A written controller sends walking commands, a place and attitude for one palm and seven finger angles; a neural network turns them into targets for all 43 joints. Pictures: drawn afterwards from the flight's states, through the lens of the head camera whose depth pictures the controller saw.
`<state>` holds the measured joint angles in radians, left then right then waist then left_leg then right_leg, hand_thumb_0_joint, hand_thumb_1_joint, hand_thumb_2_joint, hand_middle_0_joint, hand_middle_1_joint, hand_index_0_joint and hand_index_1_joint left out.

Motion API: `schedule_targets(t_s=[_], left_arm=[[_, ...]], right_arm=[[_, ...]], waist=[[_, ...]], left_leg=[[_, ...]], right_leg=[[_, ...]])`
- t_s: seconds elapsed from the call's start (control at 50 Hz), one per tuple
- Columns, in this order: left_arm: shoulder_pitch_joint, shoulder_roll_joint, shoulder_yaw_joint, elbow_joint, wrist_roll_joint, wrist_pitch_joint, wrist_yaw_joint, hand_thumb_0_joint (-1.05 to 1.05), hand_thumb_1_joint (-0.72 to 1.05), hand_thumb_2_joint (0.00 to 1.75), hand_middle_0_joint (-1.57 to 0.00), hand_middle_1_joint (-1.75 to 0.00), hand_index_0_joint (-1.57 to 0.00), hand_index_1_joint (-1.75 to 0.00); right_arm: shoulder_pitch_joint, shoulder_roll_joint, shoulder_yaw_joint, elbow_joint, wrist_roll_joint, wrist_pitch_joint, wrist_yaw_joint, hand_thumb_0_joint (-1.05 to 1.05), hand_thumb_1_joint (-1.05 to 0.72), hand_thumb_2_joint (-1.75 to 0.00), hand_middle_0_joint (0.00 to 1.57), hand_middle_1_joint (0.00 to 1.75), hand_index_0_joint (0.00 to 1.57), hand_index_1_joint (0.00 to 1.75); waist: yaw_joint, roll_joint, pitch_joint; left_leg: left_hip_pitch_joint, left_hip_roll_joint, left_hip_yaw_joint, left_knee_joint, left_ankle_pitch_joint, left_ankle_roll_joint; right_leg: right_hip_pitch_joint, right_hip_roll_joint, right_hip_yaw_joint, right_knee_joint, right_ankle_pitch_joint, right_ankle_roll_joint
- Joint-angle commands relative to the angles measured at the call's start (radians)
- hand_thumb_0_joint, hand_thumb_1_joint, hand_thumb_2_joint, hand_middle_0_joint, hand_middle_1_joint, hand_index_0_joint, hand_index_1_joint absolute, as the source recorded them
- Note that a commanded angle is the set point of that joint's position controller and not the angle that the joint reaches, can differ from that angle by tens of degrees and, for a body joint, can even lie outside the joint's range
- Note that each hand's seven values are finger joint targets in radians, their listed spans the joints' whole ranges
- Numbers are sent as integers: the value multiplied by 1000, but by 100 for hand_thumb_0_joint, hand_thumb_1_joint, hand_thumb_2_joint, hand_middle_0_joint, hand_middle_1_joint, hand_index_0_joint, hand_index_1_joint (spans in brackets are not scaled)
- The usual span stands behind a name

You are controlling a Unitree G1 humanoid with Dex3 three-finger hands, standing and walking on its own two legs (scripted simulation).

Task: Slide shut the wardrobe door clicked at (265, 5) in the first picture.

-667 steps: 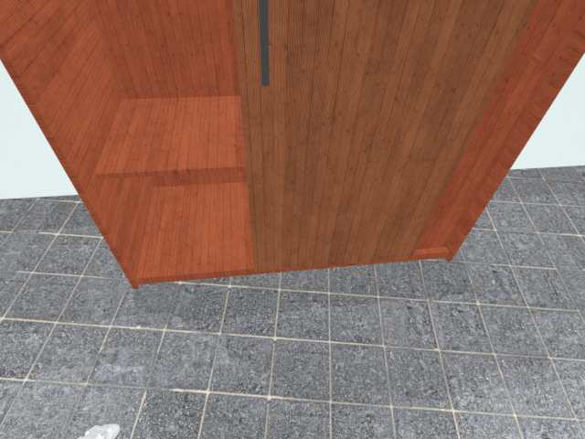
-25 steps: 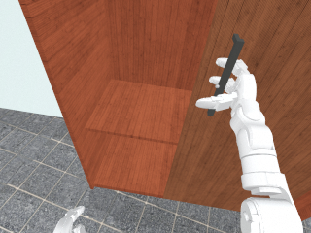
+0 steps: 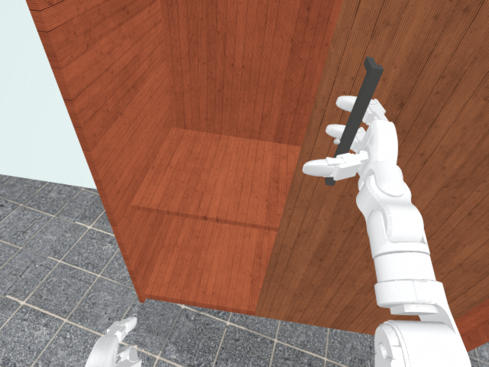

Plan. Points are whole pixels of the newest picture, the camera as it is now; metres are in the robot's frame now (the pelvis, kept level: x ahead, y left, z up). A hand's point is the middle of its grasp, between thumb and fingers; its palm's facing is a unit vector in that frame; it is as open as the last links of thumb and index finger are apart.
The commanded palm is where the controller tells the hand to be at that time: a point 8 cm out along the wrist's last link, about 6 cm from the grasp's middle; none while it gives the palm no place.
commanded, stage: slide the fingers in behind the handle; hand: right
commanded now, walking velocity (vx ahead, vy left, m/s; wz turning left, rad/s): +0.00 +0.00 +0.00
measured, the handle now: (347, 127) +0.46 -0.13 +0.20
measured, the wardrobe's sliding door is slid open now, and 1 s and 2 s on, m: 0.46 0.46 0.46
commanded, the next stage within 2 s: grip the handle and tug to test in 0.14 s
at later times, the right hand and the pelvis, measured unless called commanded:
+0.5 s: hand (337, 141) +0.41 -0.10 +0.21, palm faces +0.08 +1.00 +0.00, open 12.6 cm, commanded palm +0.39 -0.14 +0.21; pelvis +0.00 +0.00 +0.00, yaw -1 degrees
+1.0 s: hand (336, 139) +0.42 -0.10 +0.21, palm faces +0.08 +1.00 +0.00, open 5.3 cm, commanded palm +0.38 -0.14 +0.21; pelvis +0.00 +0.00 +0.00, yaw +0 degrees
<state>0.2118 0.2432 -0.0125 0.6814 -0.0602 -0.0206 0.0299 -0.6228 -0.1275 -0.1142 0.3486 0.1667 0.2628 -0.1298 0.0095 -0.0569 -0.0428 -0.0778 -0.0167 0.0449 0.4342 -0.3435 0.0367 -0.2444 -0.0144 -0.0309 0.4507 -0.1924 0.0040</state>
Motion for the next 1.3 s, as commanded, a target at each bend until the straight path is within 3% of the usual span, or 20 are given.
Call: schedule_targets(t_s=[0.0,0.08,0.12,0.18,0.22,0.36,0.44,0.52,0.56,0.64,0.66,0.68,0.72,0.76,0.82,0.86,0.9,1.06,1.22,1.28], left_arm=[[-115,105,32,-155,-1,-43,2,0,90,90,-20,-30,-20,-30],[-120,106,34,-160,1,-40,0,0,90,90,-20,-30,-20,-30],[-124,101,33,-166,-1,-42,-1,0,90,90,-20,-30,-20,-30],[-125,110,31,-158,0,-33,4,0,90,90,-20,-30,-20,-30],[-131,99,31,-165,-3,-37,2,0,90,90,-20,-30,-20,-30],[-121,104,34,-154,0,-34,3,0,90,90,-20,-30,-20,-30],[-113,107,28,-135,1,-24,12,0,90,90,-20,-30,-20,-30],[-97,103,30,-131,-1,-32,13,0,90,90,-20,-30,-20,-30],[-92,111,34,-131,1,-30,13,0,90,90,-20,-30,-20,-30],[-79,108,30,-121,5,-31,15,0,90,90,-20,-30,-20,-30],[-76,113,35,-127,2,-34,14,0,90,90,-20,-30,-20,-30],[-80,114,33,-128,4,-33,15,0,90,90,-20,-30,-20,-30],[-77,105,35,-138,2,-43,9,0,90,90,-20,-30,-20,-30],[-75,109,38,-141,2,-43,4,0,90,90,-20,-30,-20,-30],[-83,107,41,-152,1,-51,0,0,90,90,-20,-30,-20,-30],[-86,110,42,-150,-1,-50,-4,0,90,90,-20,-30,-20,-30],[-88,106,42,-151,-2,-52,-3,0,90,90,-20,-30,-20,-30],[-100,104,43,-158,1,-52,-7,0,90,90,-20,-30,-20,-30],[-103,104,41,-160,5,-42,-6,0,90,90,-20,-30,-20,-30],[-114,108,40,-172,7,-32,-6,0,90,90,-20,-30,-20,-30]], right_arm=[[-482,-119,-9,-258,6,-66,24,0,50,-30,30,120,30,120],[-462,-128,-17,-289,4,-64,21,0,50,-30,30,120,30,120],[-457,-90,13,-295,9,-61,26,0,50,-30,30,120,30,120],[-452,-136,-26,-264,11,-53,22,0,50,-30,30,120,30,120],[-477,-77,31,-289,7,-55,26,0,50,-30,30,120,30,120],[-489,-77,31,-261,0,-54,11,0,17,-44,33,125,33,125],[-537,-107,14,-204,5,-45,14,0,-1,-52,35,127,35,127],[-580,-78,30,-168,3,-52,11,0,-20,-60,38,130,38,130],[-553,-122,-15,-147,3,-60,8,0,-29,-64,38,131,38,131],[-594,-116,-1,-113,6,-73,17,0,-48,-72,41,134,41,134],[-571,-151,-45,-106,7,-77,16,0,-53,-74,41,135,41,135],[-575,-165,-48,-114,5,-81,19,0,-57,-76,42,135,42,135],[-586,-116,-7,-155,3,-95,23,0,-67,-80,43,137,43,137],[-533,-142,-38,-164,1,-102,16,0,-76,-84,44,138,44,138],[-514,-104,1,-222,1,-105,22,0,-90,-90,45,140,45,140],[-472,-114,-12,-204,-1,-98,17,0,-90,-90,45,140,45,140],[-520,-78,33,-245,-3,-92,19,0,-90,-90,45,140,45,140],[-480,-54,49,-294,-5,-69,14,0,-90,-90,45,140,45,140],[-474,-59,44,-307,-3,-52,15,0,-90,-90,45,140,45,140],[-404,-94,4,-316,1,-45,18,0,-90,-90,45,140,45,140]], waist=[[9,114,-272],[3,81,-292],[9,101,-283],[4,128,-259],[15,82,-257],[16,120,-270],[20,105,-226],[32,90,-242],[20,135,-265],[25,129,-238],[18,148,-258],[14,112,-266],[19,77,-289],[6,98,-302],[10,87,-302],[7,119,-273],[23,101,-272],[16,86,-299],[19,94,-308],[2,111,-316]], left_leg=[[-89,3,-18,-44,548,-32],[-78,4,-17,-37,571,-28],[-92,0,-11,-37,557,-28],[-80,4,-15,-45,552,-31],[-109,-1,-11,-44,520,-26],[-108,-1,-14,-47,518,-28],[-112,4,-18,-66,451,-26],[-145,-2,-16,-62,427,-24],[-115,0,-20,-61,462,-29],[-113,2,-17,-66,434,-25],[-112,-1,-22,-63,459,-30],[-101,2,-24,-60,462,-27],[-109,-1,-18,-51,473,-23],[-87,-2,-19,-49,504,-25],[-93,-5,-13,-42,519,-23],[-100,-8,-10,-49,514,-26],[-119,-9,-8,-49,491,-25],[-109,-8,-6,-37,543,-22],[-99,-4,-5,-29,590,-24],[-63,1,-8,-25,634,-28]], right_leg=[[271,26,14,21,294,-60],[286,25,12,25,322,-58],[292,23,18,26,319,-57],[262,25,16,17,295,-59],[290,22,18,21,297,-57],[285,22,23,21,292,-60],[253,26,21,11,238,-57],[277,24,32,12,237,-58],[259,24,26,12,248,-61],[243,26,27,9,229,-59],[244,24,24,10,239,-62],[244,27,21,8,242,-60],[279,24,25,15,272,-59],[273,22,21,16,291,-59],[294,19,20,17,313,-58],[277,16,18,17,300,-59],[294,15,21,16,293,-58],[320,14,23,29,352,-57],[326,19,24,38,381,-57],[302,23,17,37,385,-58]])
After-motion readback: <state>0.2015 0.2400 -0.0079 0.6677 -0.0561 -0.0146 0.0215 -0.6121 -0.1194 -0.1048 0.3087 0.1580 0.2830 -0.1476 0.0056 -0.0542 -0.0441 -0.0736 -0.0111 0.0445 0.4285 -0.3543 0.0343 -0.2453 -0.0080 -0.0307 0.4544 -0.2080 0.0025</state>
